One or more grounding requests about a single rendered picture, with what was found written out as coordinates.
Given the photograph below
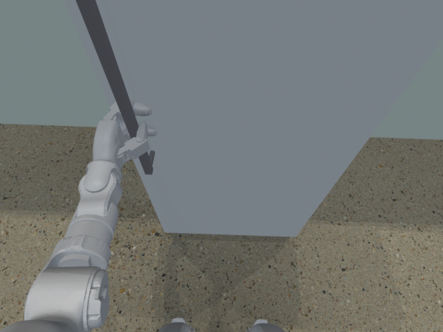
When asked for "fridge door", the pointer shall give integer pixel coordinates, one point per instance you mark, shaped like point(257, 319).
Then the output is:
point(259, 105)

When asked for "right robot shin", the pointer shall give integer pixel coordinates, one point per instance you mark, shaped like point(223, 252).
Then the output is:
point(260, 321)

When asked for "robot shin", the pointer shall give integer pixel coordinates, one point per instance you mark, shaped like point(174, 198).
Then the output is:
point(260, 321)
point(178, 320)

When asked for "left robot forearm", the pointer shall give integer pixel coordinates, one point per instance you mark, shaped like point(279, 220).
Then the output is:
point(92, 227)

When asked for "left robot upper arm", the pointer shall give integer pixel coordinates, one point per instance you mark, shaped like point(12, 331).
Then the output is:
point(67, 299)

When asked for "left robot shin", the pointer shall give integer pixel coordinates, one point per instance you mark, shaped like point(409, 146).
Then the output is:
point(178, 320)

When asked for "handle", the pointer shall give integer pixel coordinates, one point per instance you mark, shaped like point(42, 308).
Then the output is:
point(93, 21)

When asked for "left robot hand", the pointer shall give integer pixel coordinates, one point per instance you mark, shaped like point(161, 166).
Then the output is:
point(110, 137)

